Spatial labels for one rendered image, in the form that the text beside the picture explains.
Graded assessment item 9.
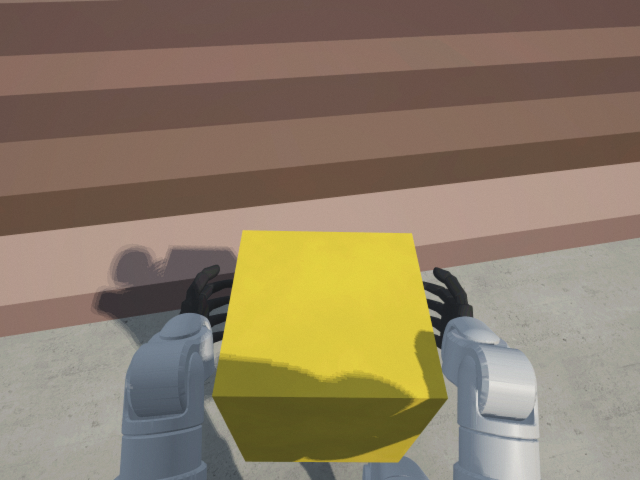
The right robot thigh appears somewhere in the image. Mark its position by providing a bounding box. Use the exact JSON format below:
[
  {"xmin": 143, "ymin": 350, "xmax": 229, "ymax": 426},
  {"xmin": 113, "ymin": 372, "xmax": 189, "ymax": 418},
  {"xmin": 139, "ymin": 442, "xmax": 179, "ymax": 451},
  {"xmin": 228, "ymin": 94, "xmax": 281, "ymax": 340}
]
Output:
[{"xmin": 362, "ymin": 456, "xmax": 429, "ymax": 480}]

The left robot hand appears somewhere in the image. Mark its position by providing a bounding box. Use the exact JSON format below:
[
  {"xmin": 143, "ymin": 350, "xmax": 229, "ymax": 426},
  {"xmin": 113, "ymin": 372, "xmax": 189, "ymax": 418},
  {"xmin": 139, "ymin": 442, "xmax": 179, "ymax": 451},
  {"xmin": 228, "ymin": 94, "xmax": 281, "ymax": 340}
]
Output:
[{"xmin": 179, "ymin": 265, "xmax": 234, "ymax": 343}]

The right robot hand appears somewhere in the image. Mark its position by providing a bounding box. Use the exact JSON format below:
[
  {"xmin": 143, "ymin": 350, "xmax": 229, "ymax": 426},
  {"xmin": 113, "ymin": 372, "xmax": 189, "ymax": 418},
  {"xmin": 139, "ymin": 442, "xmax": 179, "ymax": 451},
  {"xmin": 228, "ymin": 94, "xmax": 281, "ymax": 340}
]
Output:
[{"xmin": 422, "ymin": 267, "xmax": 473, "ymax": 349}]

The right robot forearm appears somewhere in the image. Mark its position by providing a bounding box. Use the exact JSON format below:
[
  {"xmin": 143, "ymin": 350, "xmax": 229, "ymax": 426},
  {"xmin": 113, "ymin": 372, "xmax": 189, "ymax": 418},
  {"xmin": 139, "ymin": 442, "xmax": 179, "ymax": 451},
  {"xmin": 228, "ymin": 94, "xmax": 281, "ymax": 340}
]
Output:
[{"xmin": 441, "ymin": 316, "xmax": 541, "ymax": 480}]

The left robot forearm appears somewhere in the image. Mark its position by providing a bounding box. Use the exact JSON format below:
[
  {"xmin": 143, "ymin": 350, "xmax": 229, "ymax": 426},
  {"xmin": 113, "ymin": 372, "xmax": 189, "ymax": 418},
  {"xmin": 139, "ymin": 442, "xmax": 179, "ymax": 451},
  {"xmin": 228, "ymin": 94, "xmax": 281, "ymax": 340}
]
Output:
[{"xmin": 114, "ymin": 313, "xmax": 215, "ymax": 480}]

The carton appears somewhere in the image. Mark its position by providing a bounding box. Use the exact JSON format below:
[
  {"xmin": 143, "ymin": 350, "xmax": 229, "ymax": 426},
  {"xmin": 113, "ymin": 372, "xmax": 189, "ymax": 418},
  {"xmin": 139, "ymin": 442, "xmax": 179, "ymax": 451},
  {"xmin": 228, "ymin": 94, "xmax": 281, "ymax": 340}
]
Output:
[{"xmin": 212, "ymin": 230, "xmax": 448, "ymax": 463}]

